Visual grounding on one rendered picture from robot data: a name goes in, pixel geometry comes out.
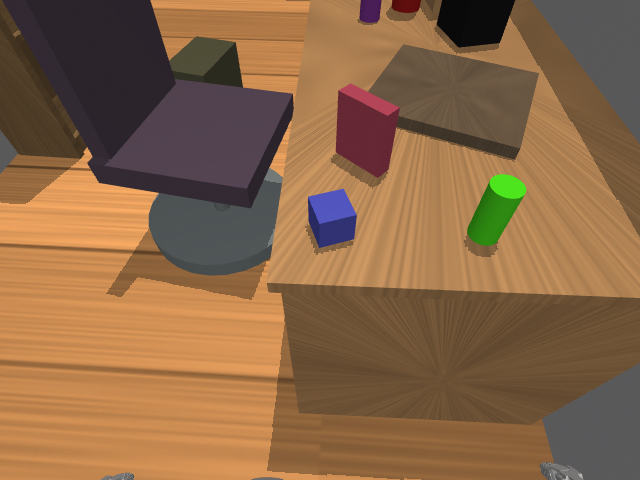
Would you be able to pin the bookshelf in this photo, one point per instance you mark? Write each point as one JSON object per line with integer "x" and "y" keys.
{"x": 32, "y": 116}

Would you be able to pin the desk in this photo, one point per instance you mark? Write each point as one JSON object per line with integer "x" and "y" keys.
{"x": 412, "y": 319}

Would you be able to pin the right robot hand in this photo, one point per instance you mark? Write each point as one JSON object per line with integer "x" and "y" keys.
{"x": 552, "y": 471}

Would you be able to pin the office chair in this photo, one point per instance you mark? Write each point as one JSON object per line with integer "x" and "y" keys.
{"x": 204, "y": 148}

